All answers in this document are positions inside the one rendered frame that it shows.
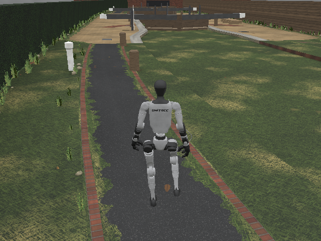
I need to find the right robot upper arm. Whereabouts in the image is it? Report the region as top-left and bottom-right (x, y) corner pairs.
(171, 101), (184, 130)

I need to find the robot right shin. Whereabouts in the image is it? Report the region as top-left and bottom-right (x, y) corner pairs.
(172, 156), (179, 190)

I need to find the left robot forearm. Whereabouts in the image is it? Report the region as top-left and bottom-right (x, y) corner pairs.
(132, 121), (142, 142)

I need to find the right robot forearm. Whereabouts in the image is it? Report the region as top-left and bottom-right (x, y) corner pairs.
(179, 123), (189, 146)

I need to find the right robot hand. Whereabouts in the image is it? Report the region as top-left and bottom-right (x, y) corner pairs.
(178, 145), (190, 158)

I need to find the left robot hand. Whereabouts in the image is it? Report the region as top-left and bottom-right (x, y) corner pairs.
(131, 140), (143, 151)

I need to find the right robot thigh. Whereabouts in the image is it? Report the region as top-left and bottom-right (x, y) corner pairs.
(167, 139), (178, 165)

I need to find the left robot upper arm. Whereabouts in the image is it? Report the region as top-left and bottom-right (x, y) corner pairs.
(136, 101), (150, 129)

